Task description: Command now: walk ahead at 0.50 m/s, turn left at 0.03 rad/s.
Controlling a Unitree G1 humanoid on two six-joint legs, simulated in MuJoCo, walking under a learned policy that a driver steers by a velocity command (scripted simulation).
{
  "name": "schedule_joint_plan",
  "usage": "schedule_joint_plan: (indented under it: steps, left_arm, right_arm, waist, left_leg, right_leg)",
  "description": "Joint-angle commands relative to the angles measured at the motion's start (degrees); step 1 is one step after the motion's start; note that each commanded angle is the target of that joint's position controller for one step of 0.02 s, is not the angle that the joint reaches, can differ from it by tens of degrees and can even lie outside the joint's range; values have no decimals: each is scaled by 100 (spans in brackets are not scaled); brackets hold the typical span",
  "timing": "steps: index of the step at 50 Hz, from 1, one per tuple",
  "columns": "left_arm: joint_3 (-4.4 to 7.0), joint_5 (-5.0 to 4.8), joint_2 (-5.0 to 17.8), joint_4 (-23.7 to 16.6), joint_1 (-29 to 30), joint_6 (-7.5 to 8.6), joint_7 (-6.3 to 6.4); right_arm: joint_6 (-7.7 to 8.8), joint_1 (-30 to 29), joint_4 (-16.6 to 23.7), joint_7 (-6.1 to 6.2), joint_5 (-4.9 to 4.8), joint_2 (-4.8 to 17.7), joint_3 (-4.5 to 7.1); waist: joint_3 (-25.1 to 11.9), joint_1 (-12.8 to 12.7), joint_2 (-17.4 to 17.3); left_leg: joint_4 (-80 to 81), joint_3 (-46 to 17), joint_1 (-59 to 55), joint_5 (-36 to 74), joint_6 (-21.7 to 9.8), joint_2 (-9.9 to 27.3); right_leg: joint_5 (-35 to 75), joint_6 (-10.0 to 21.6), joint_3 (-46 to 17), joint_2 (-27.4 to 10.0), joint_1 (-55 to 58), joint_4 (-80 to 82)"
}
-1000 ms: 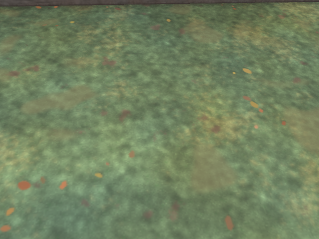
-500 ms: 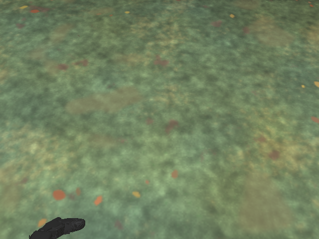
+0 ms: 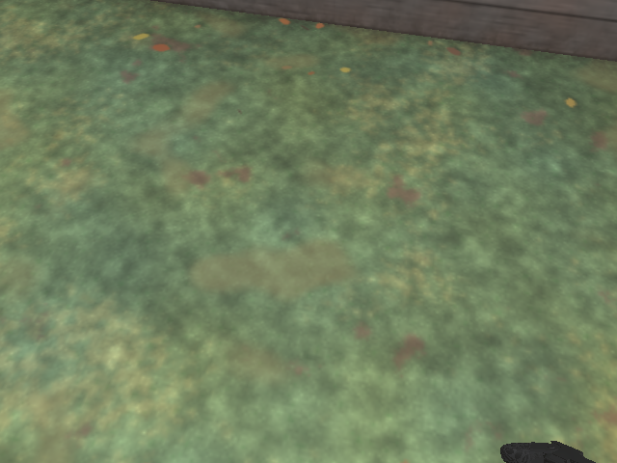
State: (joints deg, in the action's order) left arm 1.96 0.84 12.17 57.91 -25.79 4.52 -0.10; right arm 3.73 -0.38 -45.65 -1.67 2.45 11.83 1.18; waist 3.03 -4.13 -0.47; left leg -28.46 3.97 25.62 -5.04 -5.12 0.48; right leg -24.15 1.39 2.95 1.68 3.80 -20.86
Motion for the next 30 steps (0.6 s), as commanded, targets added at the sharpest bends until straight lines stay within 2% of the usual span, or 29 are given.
schedule_joint_plan:
  steps: [1,2,3,4,5,6,8,9,11,14,18,21,22,23,24,25,26,28,30]
  left_arm:
    - [-14,-221,206,-555,-362,26,-11]
    - [139,-81,704,-471,-245,1,26]
    - [190,-48,763,-556,160,-19,24]
    - [151,-48,624,-589,393,7,-3]
    - [151,-21,509,-545,414,-35,-6]
    - [144,69,447,-486,282,-121,-11]
    - [144,111,324,-395,101,-253,-32]
    - [155,108,311,-398,119,-294,-39]
    - [150,106,294,-442,361,-347,-40]
    - [70,80,199,-569,943,-356,-20]
    - [11,40,226,-570,1278,-333,89]
    - [16,50,263,-447,1121,-265,160]
    - [11,69,251,-335,871,-205,182]
    - [74,96,564,-224,551,-119,214]
    - [119,85,866,-191,387,-93,216]
    - [69,-18,667,-180,421,-170,205]
    - [4,-10,479,-202,544,-211,198]
    - [-59,66,415,-223,957,-267,250]
    - [-87,33,385,-228,1324,-313,303]
  right_arm:
    - [90,2809,-435,182,212,1642,513]
    - [8,2669,-464,143,-38,1495,502]
    - [-10,2032,-398,130,-121,1206,421]
    - [32,1605,-338,114,-128,833,317]
    - [82,1415,-358,124,-128,634,252]
    - [128,1348,-428,143,-161,496,203]
    - [231,1519,-561,143,-162,512,184]
    - [262,1573,-627,144,-186,593,192]
    - [259,1635,-715,159,-183,661,185]
    - [179,1711,-850,195,-171,576,116]
    - [92,2072,-1115,245,-148,602,91]
    - [4,2025,-1236,301,-160,569,75]
    - [-18,1976,-1274,320,-190,555,71]
    - [-5,2161,-1275,331,-177,517,59]
    - [-26,2814,-1361,340,-209,239,3]
    - [-173,3093,-1613,369,-284,126,-6]
    - [-272,2679,-1548,396,-247,342,56]
    - [-395,2104,-1464,362,-184,278,74]
    - [-466,2205,-1576,345,-162,48,16]
  waist:
    - [-1991,1132,-1169]
    - [-2005,1091,-877]
    - [-1076,812,-491]
    - [-525,673,-289]
    - [-254,482,-272]
    - [-163,298,-324]
    - [-349,158,-306]
    - [-375,91,-330]
    - [-353,81,-400]
    - [-277,204,-510]
    - [-364,425,-532]
    - [-268,353,-461]
    - [-290,199,-258]
    - [-562,207,137]
    - [-982,514,776]
    - [-1249,371,1122]
    - [-921,301,988]
    - [-505,383,742]
    - [-397,627,701]
  left_leg:
    - [600,-3110,-4571,-1112,-1095,2159]
    - [1196,-4225,-4285,-1036,-1252,2381]
    - [1249,-3223,-3501,-1181,-1075,2124]
    - [1436,-2546,-2683,-197,-947,1885]
    - [1508,-1934,-2188,846,-752,1613]
    - [1521,-1446,-1805,1871,-628,1408]
    - [1417,-947,-1642,3427,-633,1298]
    - [1419,-765,-1650,3772,-650,1242]
    - [1431,-491,-1683,3987,-638,1123]
    - [1396,-163,-1678,3955,-525,901]
    - [1108,-243,-2089,3975,-518,1022]
    - [633,-457,-2230,3562,-451,1123]
    - [319,-441,-2120,3115,-284,1002]
    - [-91,-386,-1834,2126,-48,742]
    - [-563,-186,-1391,-254,111,331]
    - [-988,-112,-1286,-2244,189,-124]
    - [-1266,-301,-1042,-3005,202,-172]
    - [-1412,-478,-985,-2916,269,-119]
    - [-923,-504,-1423,-2283,370,-7]
  right_leg:
    - [1394,204,300,-151,-3161,-4352]
    - [-528,281,-356,85,-3797,-5112]
    - [-92,349,-592,-260,-4082,-5240]
    - [285,327,-578,-424,-3932,-4972]
    - [420,285,-550,-547,-3659,-4664]
    - [430,193,-521,-599,-3321,-4436]
    - [525,72,-418,-457,-2938,-4308]
    - [662,23,-373,-417,-2956,-4175]
    - [1014,-40,-277,-413,-3077,-3744]
    - [1552,-70,-68,-426,-2922,-2645]
    - [1727,39,51,-304,-2590,-1792]
    - [1555,219,22,-243,-2203,-1025]
    - [2236,273,-45,-279,-1695,-314]
    - [4147,334,-529,-777,-903,-207]
    - [6322,786,-1225,-1675,-129,-615]
    - [6342,1502,-1846,-2178,-223,-455]
    - [5389,1622,-2079,-2194,-555,-79]
    - [3855,1401,-1860,-1922,-1172,387]
    - [2818,990,-1429,-1552,-1689,648]
